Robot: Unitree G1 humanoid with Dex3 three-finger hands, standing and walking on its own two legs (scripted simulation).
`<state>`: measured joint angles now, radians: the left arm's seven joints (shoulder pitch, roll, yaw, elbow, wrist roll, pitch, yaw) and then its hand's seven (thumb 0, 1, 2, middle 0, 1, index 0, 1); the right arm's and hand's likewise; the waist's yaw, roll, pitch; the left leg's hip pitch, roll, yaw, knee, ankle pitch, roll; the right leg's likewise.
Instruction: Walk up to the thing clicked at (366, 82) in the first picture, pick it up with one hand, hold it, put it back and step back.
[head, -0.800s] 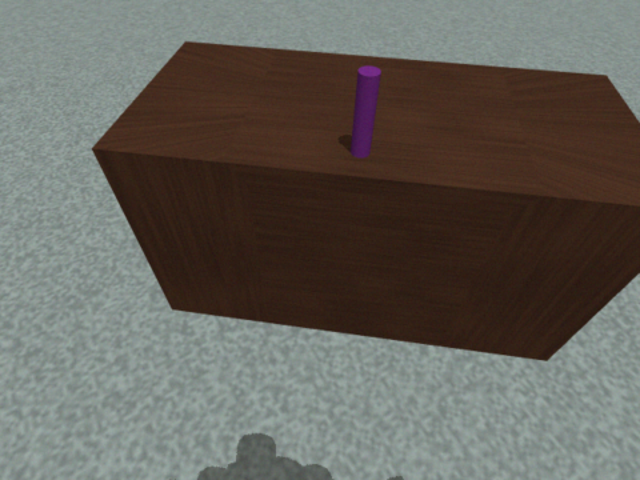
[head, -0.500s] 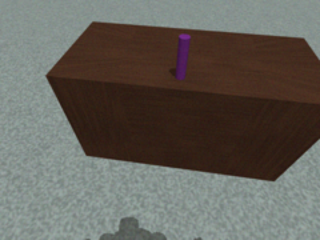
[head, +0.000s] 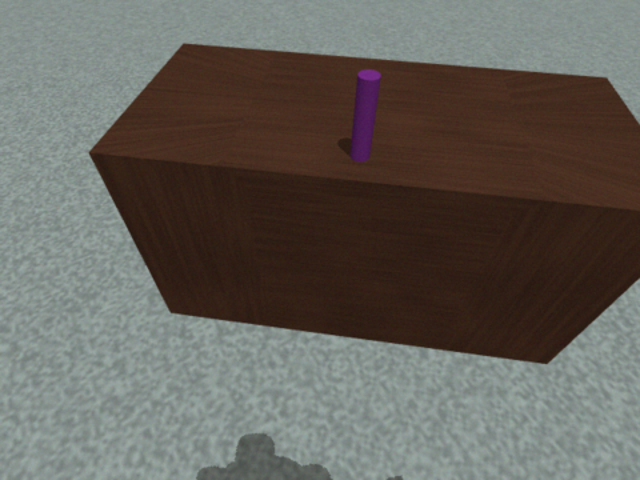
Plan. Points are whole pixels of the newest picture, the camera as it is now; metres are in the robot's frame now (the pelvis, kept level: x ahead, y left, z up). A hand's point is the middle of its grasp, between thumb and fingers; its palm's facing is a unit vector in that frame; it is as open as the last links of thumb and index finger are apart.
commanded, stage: stand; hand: right
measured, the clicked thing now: (364, 118) +0.81 -0.10 +0.01
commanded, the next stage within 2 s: walk up in 0.32 s
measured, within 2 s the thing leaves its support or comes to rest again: neither
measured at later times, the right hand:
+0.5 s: hand out of the picture +0.09 -0.26 -0.15, palm faces -0.04 +0.93 -0.36, open 7.4 cm
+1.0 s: hand out of the picture +0.16 -0.19 -0.18, palm faces +0.07 +0.95 -0.31, open 7.4 cm
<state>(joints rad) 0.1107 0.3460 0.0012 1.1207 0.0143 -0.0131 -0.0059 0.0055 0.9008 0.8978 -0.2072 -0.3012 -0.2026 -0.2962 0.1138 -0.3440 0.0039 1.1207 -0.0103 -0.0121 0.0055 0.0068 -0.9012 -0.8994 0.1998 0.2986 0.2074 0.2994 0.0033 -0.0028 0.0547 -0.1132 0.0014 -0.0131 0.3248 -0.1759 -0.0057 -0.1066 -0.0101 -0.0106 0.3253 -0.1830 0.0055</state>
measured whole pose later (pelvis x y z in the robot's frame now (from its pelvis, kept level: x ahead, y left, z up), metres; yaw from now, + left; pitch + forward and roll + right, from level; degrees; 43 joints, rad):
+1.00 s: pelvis +0.16 +0.08 -0.03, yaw -5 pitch -4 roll -1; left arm 0.29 0.42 0.07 0.89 0.03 -0.09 -0.05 0.01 0.90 0.90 -0.21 -0.30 -0.20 -0.30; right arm 0.36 -0.41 -0.07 0.86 -0.03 -0.01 0.07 0.01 -0.90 -0.90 0.20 0.30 0.21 0.30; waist -0.03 0.06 0.07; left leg -0.16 0.05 0.07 0.72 -0.46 0.03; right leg -0.34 -0.02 -0.06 0.60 -0.19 -0.02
